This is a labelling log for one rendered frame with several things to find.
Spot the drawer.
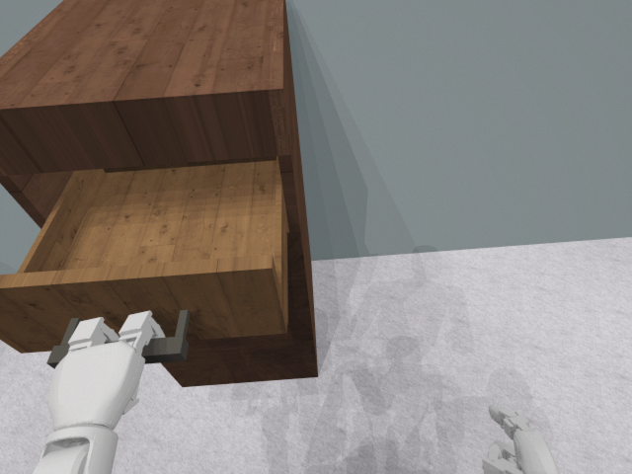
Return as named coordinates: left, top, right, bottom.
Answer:
left=0, top=156, right=288, bottom=354

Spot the cabinet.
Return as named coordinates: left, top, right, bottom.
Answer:
left=0, top=0, right=318, bottom=387

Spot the left robot forearm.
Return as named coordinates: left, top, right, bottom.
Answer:
left=33, top=425, right=119, bottom=474

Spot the handle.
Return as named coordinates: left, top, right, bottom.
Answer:
left=47, top=310, right=191, bottom=369

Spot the left robot hand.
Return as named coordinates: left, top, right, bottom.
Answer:
left=48, top=311, right=166, bottom=432

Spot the right robot hand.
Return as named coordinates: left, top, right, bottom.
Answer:
left=482, top=404, right=560, bottom=474

